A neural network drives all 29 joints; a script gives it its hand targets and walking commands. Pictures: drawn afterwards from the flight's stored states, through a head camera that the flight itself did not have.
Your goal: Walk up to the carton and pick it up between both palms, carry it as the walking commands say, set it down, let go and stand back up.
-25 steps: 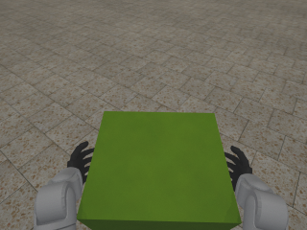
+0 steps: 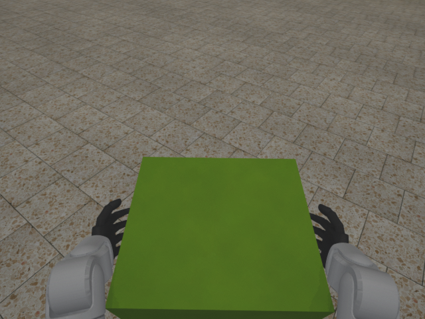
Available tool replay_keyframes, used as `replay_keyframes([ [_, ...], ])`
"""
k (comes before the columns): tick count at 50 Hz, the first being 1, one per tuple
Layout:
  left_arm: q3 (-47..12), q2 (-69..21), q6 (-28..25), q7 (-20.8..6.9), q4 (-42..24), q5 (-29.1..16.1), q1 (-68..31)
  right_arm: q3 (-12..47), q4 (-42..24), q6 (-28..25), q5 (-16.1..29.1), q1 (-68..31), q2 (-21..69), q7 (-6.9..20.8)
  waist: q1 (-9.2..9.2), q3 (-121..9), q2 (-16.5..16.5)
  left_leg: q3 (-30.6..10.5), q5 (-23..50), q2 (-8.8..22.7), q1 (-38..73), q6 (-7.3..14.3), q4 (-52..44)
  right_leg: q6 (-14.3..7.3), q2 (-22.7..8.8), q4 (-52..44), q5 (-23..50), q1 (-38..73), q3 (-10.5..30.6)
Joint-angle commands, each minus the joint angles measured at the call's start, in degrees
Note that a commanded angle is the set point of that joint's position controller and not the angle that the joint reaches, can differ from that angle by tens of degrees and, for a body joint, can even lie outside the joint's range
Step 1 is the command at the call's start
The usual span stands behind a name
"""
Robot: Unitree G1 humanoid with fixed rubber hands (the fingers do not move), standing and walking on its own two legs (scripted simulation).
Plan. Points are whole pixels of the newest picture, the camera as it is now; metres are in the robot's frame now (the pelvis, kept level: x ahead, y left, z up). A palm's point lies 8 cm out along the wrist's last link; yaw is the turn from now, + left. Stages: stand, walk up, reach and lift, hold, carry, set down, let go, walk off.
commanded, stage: carry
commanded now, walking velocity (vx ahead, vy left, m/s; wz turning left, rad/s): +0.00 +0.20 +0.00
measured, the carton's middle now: (217, 248) +0.28 +0.01 +0.00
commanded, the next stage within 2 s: none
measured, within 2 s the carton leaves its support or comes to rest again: neither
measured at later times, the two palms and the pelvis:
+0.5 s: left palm (7, 260) +0.20 +0.34 +0.08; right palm (252, 271) +0.20 -0.04 +0.08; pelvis -0.04 +0.14 +0.00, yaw +0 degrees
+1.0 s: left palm out of the picture +0.16 +0.48 +0.08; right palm (154, 298) +0.16 +0.10 +0.08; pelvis -0.08 +0.28 +0.00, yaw +0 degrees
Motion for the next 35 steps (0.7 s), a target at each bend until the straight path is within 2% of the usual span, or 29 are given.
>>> replay_keyframes([
  [1, -46.71, -47.20, -1.66, -10.88, -8.32, -22.27, -25.58, 45.66, -10.94, -0.71, 20.26, -24.65, 38.83, 10.04, -0.78, -17.32, 9.92, -11.19, 24.65, 11.92, 15.19, 6.50, -6.30, -1.83, 2.77, -10.34, 4.17, 2.80, -1.84],
  [3, -46.18, -45.73, -1.23, -11.27, -8.05, -21.45, -22.53, 45.99, -9.21, -0.48, 18.44, -21.41, 37.11, 9.67, 0.41, -17.40, 6.33, -7.60, 20.00, 9.49, 9.68, 3.65, -2.41, -2.77, -0.85, -27.73, 16.94, 14.95, 0.12],
  [4, -46.07, -46.34, -1.40, -11.19, -9.84, -21.77, -24.76, 46.58, -8.55, -0.08, 18.91, -22.70, 38.68, 9.77, 0.62, -16.25, -0.80, -6.88, 14.61, 7.36, 1.16, 1.14, 0.55, -4.49, -5.94, -29.78, 21.42, 22.87, 6.35],
  [5, -45.73, -44.76, -1.54, -11.39, -8.75, -21.88, -24.94, 46.61, -7.38, 0.17, 18.44, -22.67, 37.90, 9.56, 0.48, -13.73, -15.00, -3.08, -1.56, 3.86, -8.29, -0.97, 7.97, -7.64, -16.95, -32.23, 35.04, 27.31, 18.42],
  [6, -45.22, -45.90, -1.44, -11.88, -6.60, -21.91, -23.35, 46.92, -8.76, 0.19, 18.09, -23.65, 37.63, 9.72, 0.35, -12.30, -20.29, -2.78, -15.37, 2.03, -14.83, -2.96, 18.62, -13.83, -26.81, -34.96, 33.95, 26.05, 26.41],
  [7, -45.92, -45.09, -2.20, -11.64, -7.57, -20.42, -23.59, 47.70, -11.60, -0.46, 20.71, -28.96, 38.93, 10.29, 0.72, -9.47, -15.30, -8.11, -13.93, 3.12, -12.39, -2.52, 25.57, -17.29, -26.19, -34.01, 34.05, 21.77, 26.82],
  [8, -45.14, -45.91, -2.29, -11.82, -6.67, -20.60, -22.94, 48.79, -11.01, -0.45, 21.36, -28.40, 39.37, 10.36, 0.65, -8.73, -15.02, -8.57, -11.84, 3.49, -12.09, -3.45, 27.39, -15.67, -23.85, -33.65, 33.25, 21.45, 21.01],
  [9, -46.09, -46.91, -2.09, -11.36, -6.27, -20.76, -24.24, 47.94, -8.85, -0.20, 21.43, -27.87, 38.36, 10.66, 0.22, -9.45, -10.61, -9.23, -9.37, 4.23, -10.19, -4.36, 24.14, -12.27, -19.22, -33.39, 28.11, 19.26, 13.36],
  [10, -44.96, -45.58, -2.37, -11.57, -7.94, -20.31, -24.71, 48.25, -11.85, -0.72, 22.03, -31.83, 37.82, 10.85, 0.11, -6.85, -11.12, -6.91, -7.22, 2.90, -10.24, -5.16, 22.20, -10.52, -18.07, -34.72, 20.98, 15.83, 11.91],
  [12, -47.42, -46.29, -2.25, -10.44, -13.04, -21.44, -28.62, 48.65, -10.57, -0.49, 22.61, -27.43, 38.95, 11.35, 0.13, -7.40, -5.88, -3.60, -7.03, 2.49, -4.05, -5.95, 14.24, -8.23, -15.43, -31.49, 30.90, 12.89, 6.35],
  [13, -46.79, -44.47, -1.70, -10.00, -12.61, -20.05, -26.92, 48.42, -8.14, 0.62, 22.04, -24.83, 38.80, 11.44, -0.11, -8.58, -10.80, -2.14, -8.46, 1.99, -1.28, -5.96, 8.64, -8.42, -15.19, -31.05, 32.03, 13.63, 7.65],
  [15, -46.93, -44.62, -1.24, -9.84, -13.98, -19.81, -27.73, 48.69, -9.10, 0.57, 22.57, -25.81, 39.89, 11.34, -0.69, -11.52, -14.17, 0.37, -5.31, -0.06, 4.67, -5.53, -3.72, -6.03, -13.27, -26.18, 28.40, 15.53, 4.70],
  [17, -47.24, -44.93, -0.43, -9.89, -11.75, -19.11, -24.81, 47.50, -11.93, -0.06, 22.17, -26.77, 37.84, 11.32, -0.93, -14.11, -2.13, -4.34, 1.87, 3.40, 14.24, -4.14, -10.66, -1.97, -11.11, -18.88, 24.06, 9.75, 2.29],
  [18, -46.53, -44.26, 0.20, -9.66, -10.57, -18.06, -24.03, 46.43, -8.25, 0.14, 21.50, -23.81, 37.07, 11.57, -0.86, -14.73, 17.04, -16.73, 19.76, 15.07, 17.16, -1.11, -13.97, 1.81, -4.38, -8.66, 10.00, 4.28, -3.81],
  [19, -46.76, -45.18, 0.35, -9.32, -10.67, -18.74, -25.46, 46.24, -8.87, 0.55, 22.29, -25.42, 37.96, 11.76, -1.04, -14.88, 23.68, -21.19, 28.18, 18.53, 18.61, 3.09, -13.41, 2.53, 0.83, -1.20, -6.05, -2.27, -3.19],
  [20, -47.04, -45.34, 0.58, -9.65, -9.26, -18.89, -24.13, 45.18, -7.87, 0.55, 21.71, -24.37, 37.12, 11.96, -1.12, -14.99, 22.95, -15.52, 26.64, 15.54, 13.74, 4.72, -9.04, 1.20, -0.58, 0.18, -6.78, -0.46, 0.33],
  [22, -46.49, -47.33, -0.13, -10.49, -7.29, -19.90, -26.30, 45.60, -9.80, 0.37, 22.09, -28.52, 39.54, 11.69, -1.62, -11.92, 8.89, -13.05, 30.99, 12.73, 15.32, 4.90, -7.29, 0.74, 1.14, 4.24, -4.50, -5.01, -1.11],
  [23, -46.74, -48.59, -0.29, -10.95, -6.50, -20.64, -24.62, 45.76, -8.78, 0.18, 21.45, -26.83, 40.15, 11.39, -1.12, -12.75, 10.76, -10.02, 37.17, 11.61, 15.58, 5.08, -5.55, 0.96, 1.00, -0.87, -4.00, -2.93, -0.75],
  [24, -47.55, -47.16, -0.61, -10.79, -8.39, -21.23, -24.42, 45.26, -8.83, -0.06, 20.42, -22.75, 38.52, 11.34, -1.24, -14.57, 12.06, -12.03, 34.04, 12.27, 15.35, 5.30, -6.29, -0.12, 1.01, 0.22, -2.06, -3.29, 0.07],
  [26, -46.69, -48.02, -0.75, -11.03, -7.57, -22.42, -28.28, 45.80, -8.86, 0.22, 20.34, -26.49, 39.58, 10.30, -0.64, -14.27, 8.25, -12.05, 22.50, 12.11, 12.94, 5.89, -7.48, -1.46, 1.43, -8.11, 2.52, 1.09, -0.57],
  [27, -46.09, -48.32, -0.63, -11.27, -5.68, -21.74, -25.20, 45.68, -10.43, -0.06, 19.97, -26.79, 38.27, 10.22, -0.05, -13.39, 11.07, -9.76, 20.89, 10.38, 10.90, 4.49, -6.16, -1.81, 1.72, -15.40, 7.56, 4.81, -0.97],
  [28, -45.30, -46.33, -0.67, -11.18, -6.44, -21.66, -24.33, 46.58, -8.88, 0.48, 19.62, -24.15, 37.86, 9.73, 0.16, -12.42, 4.42, -6.59, 12.63, 9.41, 7.52, 3.07, -4.39, -2.83, 0.84, -26.20, 14.63, 10.93, -2.31],
  [29, -43.94, -46.05, -0.79, -11.44, -4.36, -20.55, -23.16, 47.22, -9.28, 0.46, 19.62, -25.70, 37.06, 9.90, 0.16, -11.41, -2.12, -5.42, 4.59, 6.99, -0.06, 0.77, -2.27, -3.74, -2.23, -28.83, 17.00, 18.39, 1.92],
  [30, -44.80, -45.23, -1.04, -11.80, -6.23, -21.15, -24.77, 48.45, -9.64, 0.23, 19.87, -25.60, 37.48, 9.78, 1.01, -13.20, -8.54, -4.76, -0.82, 4.50, -9.33, -0.45, 5.02, -6.10, -10.85, -34.12, 19.81, 27.80, 13.30],
  [31, -44.12, -45.71, -0.64, -11.91, -4.27, -21.36, -23.30, 47.32, -7.97, 0.61, 18.79, -23.18, 36.54, 9.90, 0.46, -11.83, -18.26, -2.61, -14.98, 1.52, -16.21, -3.17, 17.95, -11.69, -25.21, -35.99, 24.98, 26.09, 26.71],
  [32, -45.17, -45.91, -1.30, -11.93, -6.54, -21.35, -25.53, 47.79, -9.25, 0.70, 20.14, -27.23, 38.38, 10.29, 0.61, -9.49, -16.38, -8.42, -14.43, 2.37, -12.17, -2.64, 23.60, -15.64, -25.84, -37.35, 21.70, 19.47, 28.19],
  [33, -46.02, -45.95, -1.63, -11.39, -8.55, -20.48, -26.06, 47.60, -9.58, 0.64, 20.99, -27.94, 38.56, 10.90, 0.45, -6.84, -12.61, -11.20, -10.01, 5.57, -10.76, -3.12, 25.96, -15.79, -25.07, -35.41, 26.78, 18.08, 24.65],
  [34, -46.45, -45.89, -1.58, -10.97, -9.21, -20.58, -27.61, 47.86, -10.24, 0.09, 22.68, -29.68, 39.35, 11.19, 0.00, -8.93, -9.17, -8.76, -10.03, 4.79, -9.92, -4.08, 22.49, -12.82, -20.69, -34.29, 25.40, 18.66, 16.44],
  [35, -46.27, -47.00, -1.33, -10.90, -8.81, -20.85, -26.25, 47.36, -10.88, -0.09, 22.36, -30.57, 38.07, 11.03, 0.18, -8.18, -8.02, -7.91, -8.57, 4.17, -9.13, -4.69, 19.96, -10.79, -19.42, -34.28, 21.81, 15.78, 13.77],
])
